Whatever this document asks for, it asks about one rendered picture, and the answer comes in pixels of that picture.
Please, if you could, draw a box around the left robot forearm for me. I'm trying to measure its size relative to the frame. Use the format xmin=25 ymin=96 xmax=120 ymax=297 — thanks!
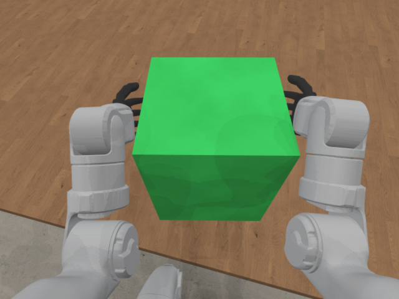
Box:
xmin=61 ymin=103 xmax=135 ymax=261

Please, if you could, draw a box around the robot right upper arm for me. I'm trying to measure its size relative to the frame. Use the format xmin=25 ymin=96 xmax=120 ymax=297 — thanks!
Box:
xmin=284 ymin=212 xmax=399 ymax=299

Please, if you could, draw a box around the robot left upper arm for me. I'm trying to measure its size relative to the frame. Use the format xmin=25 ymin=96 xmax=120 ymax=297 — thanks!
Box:
xmin=11 ymin=221 xmax=140 ymax=299

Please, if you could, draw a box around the left robot thigh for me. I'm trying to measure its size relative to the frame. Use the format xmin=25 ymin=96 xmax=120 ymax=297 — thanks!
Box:
xmin=137 ymin=266 xmax=183 ymax=299

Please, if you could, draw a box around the carton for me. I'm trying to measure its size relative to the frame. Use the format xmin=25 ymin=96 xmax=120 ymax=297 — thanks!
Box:
xmin=132 ymin=57 xmax=300 ymax=221

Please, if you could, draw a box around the right robot forearm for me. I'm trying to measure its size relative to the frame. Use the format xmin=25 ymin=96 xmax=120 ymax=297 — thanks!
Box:
xmin=293 ymin=96 xmax=370 ymax=255

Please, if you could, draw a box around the left robot hand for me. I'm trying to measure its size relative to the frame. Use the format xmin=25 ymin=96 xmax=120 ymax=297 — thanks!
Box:
xmin=113 ymin=82 xmax=143 ymax=135

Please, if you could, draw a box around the right robot hand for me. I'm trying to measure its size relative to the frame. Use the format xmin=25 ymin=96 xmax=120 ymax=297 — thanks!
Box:
xmin=284 ymin=75 xmax=317 ymax=136

